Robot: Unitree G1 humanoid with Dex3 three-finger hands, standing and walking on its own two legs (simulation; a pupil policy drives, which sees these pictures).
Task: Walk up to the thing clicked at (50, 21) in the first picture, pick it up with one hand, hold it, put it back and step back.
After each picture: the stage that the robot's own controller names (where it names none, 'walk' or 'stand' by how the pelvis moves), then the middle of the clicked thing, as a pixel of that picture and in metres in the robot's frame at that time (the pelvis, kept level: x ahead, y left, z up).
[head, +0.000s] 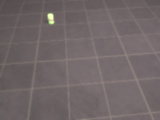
stand; (50, 18) +1.92 +0.50 -0.72
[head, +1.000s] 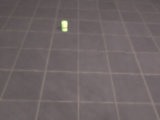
walk; (64, 26) +1.81 +0.24 -0.70
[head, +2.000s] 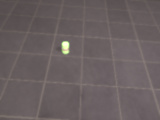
walk; (65, 47) +1.24 +0.18 -0.71
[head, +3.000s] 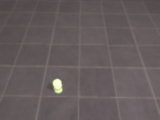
walk; (57, 86) +0.79 +0.23 -0.71
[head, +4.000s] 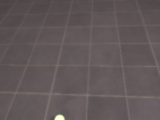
walk; out of the picture +0.47 +0.27 -0.70
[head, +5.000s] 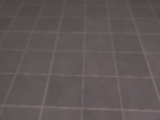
stand; out of the picture +0.34 +0.23 -0.72
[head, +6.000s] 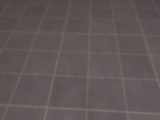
stand; out of the picture +0.34 +0.21 -0.72
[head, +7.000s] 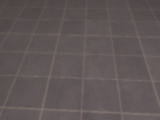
stand; out of the picture +0.34 +0.24 -0.73
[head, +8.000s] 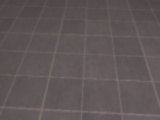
stand; out of the picture +0.33 +0.23 -0.73
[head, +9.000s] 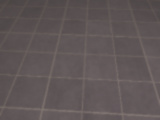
stand; out of the picture +0.33 +0.23 -0.73
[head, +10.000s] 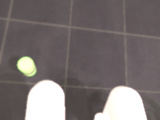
go down; (27, 67) +0.41 +0.27 -0.36
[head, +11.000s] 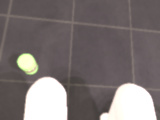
go down; (28, 64) +0.40 +0.28 -0.30
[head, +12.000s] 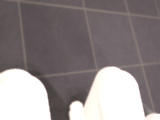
close in; out of the picture +0.38 +0.31 -0.22
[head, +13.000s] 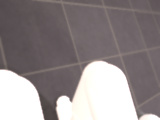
close; out of the picture +0.38 +0.32 -0.22
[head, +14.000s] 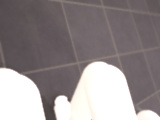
lift; out of the picture +0.37 +0.32 -0.22
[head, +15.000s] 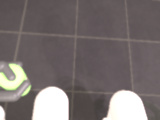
lift; (15, 81) +0.32 +0.25 -0.05
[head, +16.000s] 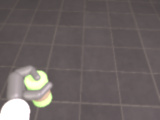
hold; (39, 89) +0.33 +0.17 +0.02
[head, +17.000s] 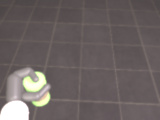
hold; (37, 89) +0.33 +0.18 +0.00
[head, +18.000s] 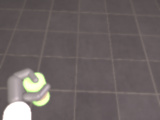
crouch; (37, 89) +0.34 +0.18 -0.04
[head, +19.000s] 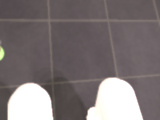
lower; out of the picture +0.45 +0.29 -0.11
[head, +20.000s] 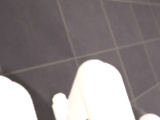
lower; out of the picture +0.40 +0.33 -0.22
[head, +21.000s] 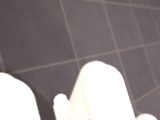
lower; out of the picture +0.39 +0.33 -0.22
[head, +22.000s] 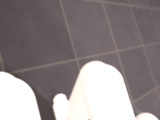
lower; out of the picture +0.39 +0.33 -0.22
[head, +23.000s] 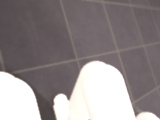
lower; out of the picture +0.39 +0.33 -0.22
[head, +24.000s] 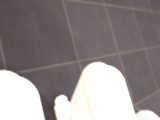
open; out of the picture +0.38 +0.32 -0.23
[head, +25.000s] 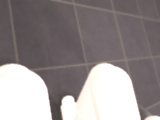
stand; out of the picture +0.39 +0.30 -0.22
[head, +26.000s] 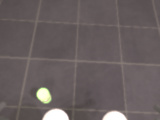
walk; (44, 95) +0.40 +0.24 -0.52
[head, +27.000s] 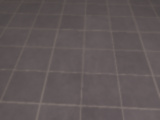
stand; out of the picture +0.36 +0.22 -0.67
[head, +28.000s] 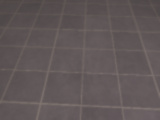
stand; out of the picture +0.36 +0.22 -0.67
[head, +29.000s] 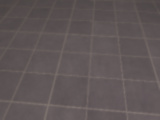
stand; out of the picture +0.38 +0.20 -0.72
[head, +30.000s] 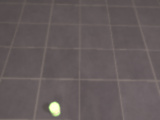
walk; (55, 109) +0.44 +0.20 -0.70
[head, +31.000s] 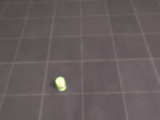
walk; (60, 84) +0.69 +0.25 -0.70
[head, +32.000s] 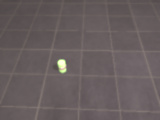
stand; (62, 66) +0.98 +0.27 -0.70
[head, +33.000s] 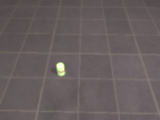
stand; (60, 69) +0.98 +0.25 -0.72
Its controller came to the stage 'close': yes
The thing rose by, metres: 0.71
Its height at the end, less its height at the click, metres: +0.00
